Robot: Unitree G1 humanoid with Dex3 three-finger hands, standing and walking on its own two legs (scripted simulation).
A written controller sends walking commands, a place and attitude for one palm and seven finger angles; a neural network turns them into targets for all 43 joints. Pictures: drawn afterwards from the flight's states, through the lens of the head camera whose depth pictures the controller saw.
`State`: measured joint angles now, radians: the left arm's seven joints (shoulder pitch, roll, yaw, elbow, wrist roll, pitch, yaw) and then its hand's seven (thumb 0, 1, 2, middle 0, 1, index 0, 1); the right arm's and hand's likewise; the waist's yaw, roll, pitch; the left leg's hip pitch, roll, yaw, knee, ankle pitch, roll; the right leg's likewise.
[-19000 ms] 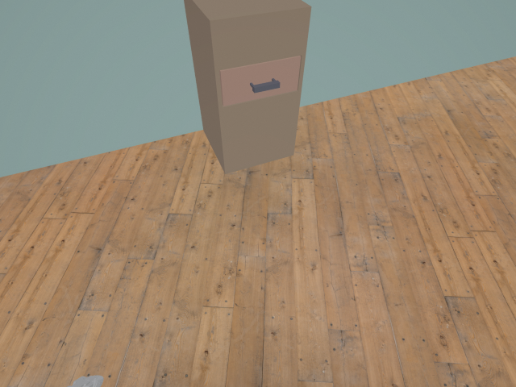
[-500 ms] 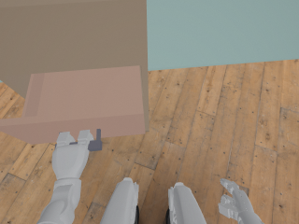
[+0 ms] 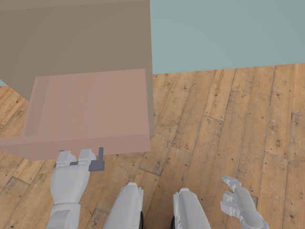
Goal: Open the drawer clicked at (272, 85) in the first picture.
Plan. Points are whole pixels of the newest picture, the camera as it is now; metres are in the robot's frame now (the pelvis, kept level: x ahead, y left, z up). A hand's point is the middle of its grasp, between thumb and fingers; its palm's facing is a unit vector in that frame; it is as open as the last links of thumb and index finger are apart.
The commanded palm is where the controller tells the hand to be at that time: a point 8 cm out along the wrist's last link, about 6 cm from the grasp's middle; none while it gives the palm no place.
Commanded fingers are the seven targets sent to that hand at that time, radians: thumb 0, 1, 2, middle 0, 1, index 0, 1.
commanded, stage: pull the drawer open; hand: left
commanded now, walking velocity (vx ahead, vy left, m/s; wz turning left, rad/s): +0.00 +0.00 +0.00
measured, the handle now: (80, 159) +0.29 +0.23 -0.08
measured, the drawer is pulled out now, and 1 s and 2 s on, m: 0.20 0.26 0.28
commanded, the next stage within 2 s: open the thumb to release the handle in 1.92 s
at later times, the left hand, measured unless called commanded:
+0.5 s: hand (78, 197) +0.20 +0.22 -0.09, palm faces -0.14 -0.09 -0.99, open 6.3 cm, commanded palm +0.15 +0.22 -0.04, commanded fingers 0.00 0.90 0.90 -0.40 -1.35 -0.40 -1.35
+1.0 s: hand (77, 208) +0.17 +0.21 -0.09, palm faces -0.15 -0.10 -0.98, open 6.4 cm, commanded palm +0.12 +0.22 -0.04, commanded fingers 0.00 0.90 0.90 -0.40 -1.35 -0.40 -1.35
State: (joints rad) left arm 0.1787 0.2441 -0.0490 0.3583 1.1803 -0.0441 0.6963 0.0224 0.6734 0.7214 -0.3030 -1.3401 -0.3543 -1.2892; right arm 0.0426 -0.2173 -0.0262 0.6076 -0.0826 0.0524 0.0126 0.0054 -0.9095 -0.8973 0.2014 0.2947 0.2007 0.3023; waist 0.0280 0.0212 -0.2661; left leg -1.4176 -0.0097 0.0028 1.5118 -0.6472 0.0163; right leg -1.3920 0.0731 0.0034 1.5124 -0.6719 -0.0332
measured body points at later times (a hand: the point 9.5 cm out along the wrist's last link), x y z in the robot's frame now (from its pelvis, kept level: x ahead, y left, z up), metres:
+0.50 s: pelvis +0.00 -0.01 -0.01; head +0.13 -0.02 +0.42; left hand +0.20 +0.22 -0.03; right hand +0.22 -0.22 -0.14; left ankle +0.02 +0.11 -0.56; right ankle +0.01 -0.10 -0.56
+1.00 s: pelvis -0.01 -0.01 -0.01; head +0.12 -0.03 +0.41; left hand +0.17 +0.22 -0.03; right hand +0.22 -0.22 -0.15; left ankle +0.02 +0.11 -0.56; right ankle +0.01 -0.10 -0.56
